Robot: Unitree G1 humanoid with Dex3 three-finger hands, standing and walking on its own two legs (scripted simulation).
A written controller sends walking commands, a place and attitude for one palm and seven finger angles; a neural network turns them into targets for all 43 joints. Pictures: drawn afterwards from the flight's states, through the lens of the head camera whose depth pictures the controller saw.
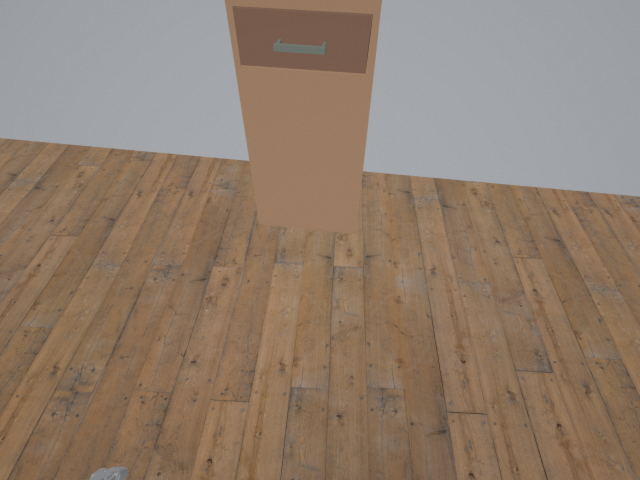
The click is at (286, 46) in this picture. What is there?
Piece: drawer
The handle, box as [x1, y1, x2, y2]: [273, 39, 326, 54]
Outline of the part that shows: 273,44 273,50 276,51 324,54 326,42 323,42 321,46 284,44 281,42 281,39 278,39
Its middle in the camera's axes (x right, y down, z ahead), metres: -0.06 -0.56 +1.12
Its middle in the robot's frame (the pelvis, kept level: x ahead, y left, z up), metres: +1.22 +0.13 +0.03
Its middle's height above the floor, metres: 0.80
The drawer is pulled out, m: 0.00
